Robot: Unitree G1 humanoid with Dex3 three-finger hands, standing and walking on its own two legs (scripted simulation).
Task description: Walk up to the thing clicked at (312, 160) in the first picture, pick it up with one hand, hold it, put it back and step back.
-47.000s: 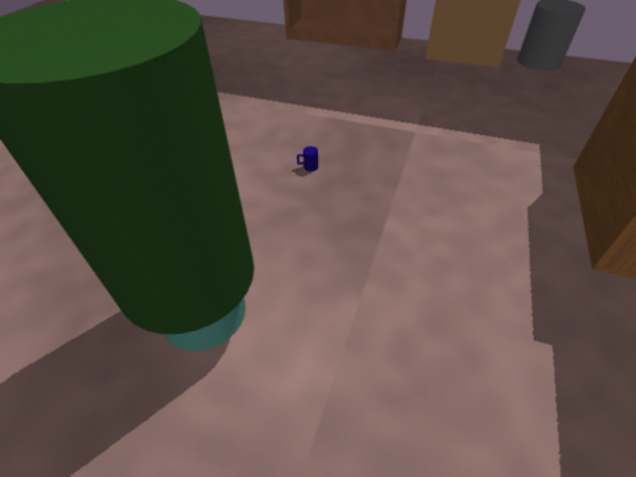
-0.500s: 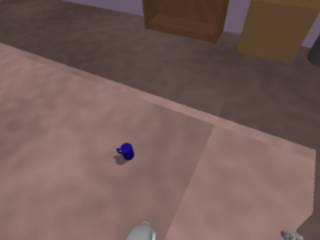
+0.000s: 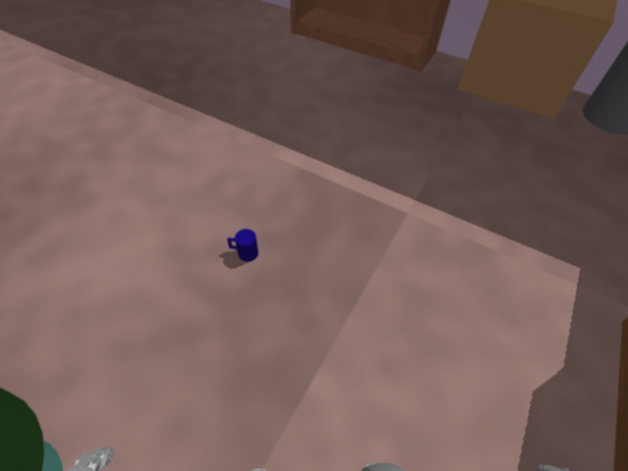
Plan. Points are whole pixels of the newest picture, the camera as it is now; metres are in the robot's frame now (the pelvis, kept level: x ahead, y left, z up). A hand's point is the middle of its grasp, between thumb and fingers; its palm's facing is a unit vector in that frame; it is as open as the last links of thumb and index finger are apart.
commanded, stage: step back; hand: left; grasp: from above
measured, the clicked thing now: (242, 244) +0.95 +0.27 -0.71
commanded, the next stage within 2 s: stand in 1.24 s
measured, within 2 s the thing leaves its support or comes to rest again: neither
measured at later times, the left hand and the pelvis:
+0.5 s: hand out of the picture -0.04 +0.27 -0.14, palm faces +0.03 -0.92 -0.39, open 7.4 cm; pelvis -0.09 -0.01 +0.01, yaw +1 degrees
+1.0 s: hand out of the picture +0.01 +0.25 -0.16, palm faces +0.07 -0.93 -0.36, open 7.4 cm; pelvis -0.05 -0.01 +0.00, yaw +3 degrees
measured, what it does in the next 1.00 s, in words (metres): steps on the spot: right foot, then left foot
